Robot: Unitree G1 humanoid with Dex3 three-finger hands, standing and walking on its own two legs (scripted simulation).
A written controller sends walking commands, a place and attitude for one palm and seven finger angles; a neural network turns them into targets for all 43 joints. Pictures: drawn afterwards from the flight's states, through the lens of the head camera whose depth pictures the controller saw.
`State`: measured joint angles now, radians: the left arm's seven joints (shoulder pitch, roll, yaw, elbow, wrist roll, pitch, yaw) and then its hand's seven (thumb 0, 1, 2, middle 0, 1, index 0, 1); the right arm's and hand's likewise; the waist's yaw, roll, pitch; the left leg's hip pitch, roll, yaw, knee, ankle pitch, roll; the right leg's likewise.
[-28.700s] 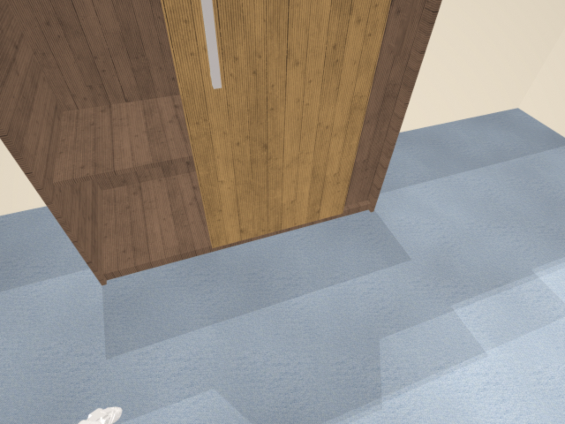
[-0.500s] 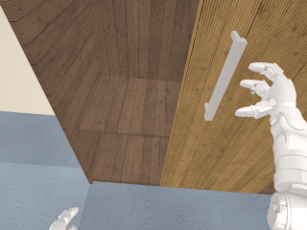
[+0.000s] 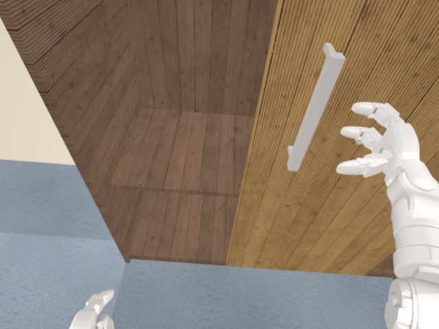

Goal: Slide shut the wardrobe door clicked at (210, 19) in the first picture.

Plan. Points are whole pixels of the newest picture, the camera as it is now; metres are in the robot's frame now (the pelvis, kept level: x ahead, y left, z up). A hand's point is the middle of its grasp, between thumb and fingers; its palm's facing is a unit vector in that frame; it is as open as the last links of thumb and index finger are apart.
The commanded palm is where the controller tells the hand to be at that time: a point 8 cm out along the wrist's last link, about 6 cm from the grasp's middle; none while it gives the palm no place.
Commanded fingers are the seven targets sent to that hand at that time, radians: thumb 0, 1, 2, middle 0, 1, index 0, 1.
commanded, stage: move the hooked fingers beside the handle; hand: right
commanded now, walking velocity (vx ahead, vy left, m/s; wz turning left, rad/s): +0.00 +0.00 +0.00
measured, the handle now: (308, 115) +0.49 -0.11 +0.16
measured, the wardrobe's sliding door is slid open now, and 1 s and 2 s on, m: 0.44 0.44 0.44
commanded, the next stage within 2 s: feel for the door with the fingertips in 0.24 s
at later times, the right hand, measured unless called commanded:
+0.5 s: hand (353, 140) +0.42 -0.18 +0.17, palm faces -0.04 +1.00 -0.02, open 14.0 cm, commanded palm +0.41 -0.22 +0.17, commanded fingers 0.00 0.50 -0.30 0.30 1.20 0.30 1.20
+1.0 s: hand (334, 130) +0.44 -0.15 +0.17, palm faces +0.01 +1.00 -0.03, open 14.0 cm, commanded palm +0.42 -0.20 +0.17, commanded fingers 0.00 0.50 -0.30 0.30 1.20 0.30 1.20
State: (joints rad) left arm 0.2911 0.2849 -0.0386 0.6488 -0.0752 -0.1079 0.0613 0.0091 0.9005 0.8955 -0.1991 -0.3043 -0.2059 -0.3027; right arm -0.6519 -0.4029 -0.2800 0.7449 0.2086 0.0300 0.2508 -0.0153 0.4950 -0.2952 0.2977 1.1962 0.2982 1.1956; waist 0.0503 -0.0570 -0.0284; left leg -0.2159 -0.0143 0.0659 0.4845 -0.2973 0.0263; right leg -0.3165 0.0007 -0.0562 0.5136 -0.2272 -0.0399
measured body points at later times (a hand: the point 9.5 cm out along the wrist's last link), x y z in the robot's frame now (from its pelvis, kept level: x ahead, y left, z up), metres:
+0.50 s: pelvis +0.01 +0.00 +0.00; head +0.02 +0.01 +0.45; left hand +0.10 +0.26 -0.11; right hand +0.42 -0.24 +0.17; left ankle -0.03 +0.10 -0.74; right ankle +0.03 -0.09 -0.74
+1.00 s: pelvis +0.01 +0.01 +0.00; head +0.02 +0.03 +0.45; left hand +0.11 +0.26 -0.11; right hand +0.43 -0.20 +0.18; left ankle -0.03 +0.10 -0.74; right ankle +0.03 -0.09 -0.74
